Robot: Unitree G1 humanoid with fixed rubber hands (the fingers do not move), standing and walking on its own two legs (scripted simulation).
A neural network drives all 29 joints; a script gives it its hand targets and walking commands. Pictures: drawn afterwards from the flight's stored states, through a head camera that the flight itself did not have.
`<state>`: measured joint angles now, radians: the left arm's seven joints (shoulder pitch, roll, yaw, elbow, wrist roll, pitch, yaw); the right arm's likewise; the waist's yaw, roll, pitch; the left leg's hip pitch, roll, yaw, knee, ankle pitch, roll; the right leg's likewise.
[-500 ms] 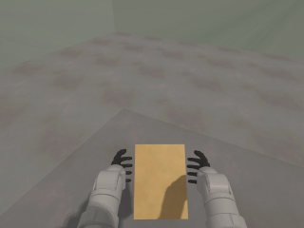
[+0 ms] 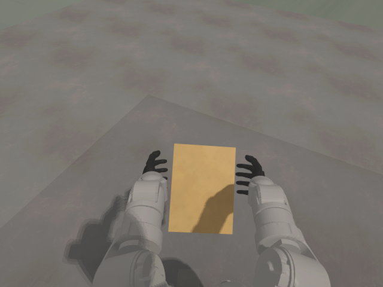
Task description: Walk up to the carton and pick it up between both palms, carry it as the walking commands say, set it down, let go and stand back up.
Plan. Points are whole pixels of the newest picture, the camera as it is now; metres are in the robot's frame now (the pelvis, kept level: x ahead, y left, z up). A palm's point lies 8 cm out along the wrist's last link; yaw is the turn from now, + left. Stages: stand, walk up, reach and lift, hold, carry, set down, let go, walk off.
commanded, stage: set down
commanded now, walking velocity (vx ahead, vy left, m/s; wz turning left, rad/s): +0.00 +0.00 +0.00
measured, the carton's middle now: (199, 186) +0.41 -0.03 -0.08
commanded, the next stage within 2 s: none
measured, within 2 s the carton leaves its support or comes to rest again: neither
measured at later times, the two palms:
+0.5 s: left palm (163, 183) +0.41 +0.07 -0.07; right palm (248, 184) +0.41 -0.16 -0.08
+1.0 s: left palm (159, 197) +0.42 +0.09 -0.17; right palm (234, 195) +0.43 -0.14 -0.17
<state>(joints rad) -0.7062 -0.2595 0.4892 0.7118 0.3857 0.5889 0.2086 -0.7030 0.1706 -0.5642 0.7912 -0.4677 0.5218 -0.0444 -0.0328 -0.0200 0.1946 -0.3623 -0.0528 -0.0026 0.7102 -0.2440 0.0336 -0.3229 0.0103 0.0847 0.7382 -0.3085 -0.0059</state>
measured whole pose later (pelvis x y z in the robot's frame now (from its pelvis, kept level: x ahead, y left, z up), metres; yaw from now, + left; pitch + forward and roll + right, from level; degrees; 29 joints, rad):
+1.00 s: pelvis +0.06 -0.01 -0.06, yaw -1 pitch +33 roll -1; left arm -0.55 -0.24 0.33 0.60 0.35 0.06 0.26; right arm -0.59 0.16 -0.29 0.68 -0.23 0.03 -0.19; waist -0.02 0.01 -0.05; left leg -1.27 -0.05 -0.04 0.99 -0.28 0.01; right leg -1.22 0.05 0.08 1.00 -0.35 0.03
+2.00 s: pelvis +0.01 -0.03 -0.21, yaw -1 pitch +29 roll -1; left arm -1.02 -0.12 0.39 0.47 0.22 0.21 0.29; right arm -1.10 0.04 -0.26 0.59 -0.11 0.22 -0.27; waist -0.01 0.00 0.43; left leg -1.71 -0.06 -0.04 1.67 -0.47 -0.01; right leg -1.65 0.09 0.04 1.70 -0.55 0.03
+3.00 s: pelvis +0.00 -0.03 -0.31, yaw -1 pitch +32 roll -1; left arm -1.47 0.09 0.38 0.86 0.13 0.27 0.18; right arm -1.43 -0.16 -0.29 0.87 -0.08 0.26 -0.17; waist 0.04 0.00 0.52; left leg -2.04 -0.07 -0.04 2.00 -0.51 -0.03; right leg -1.99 0.11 0.02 2.04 -0.61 0.04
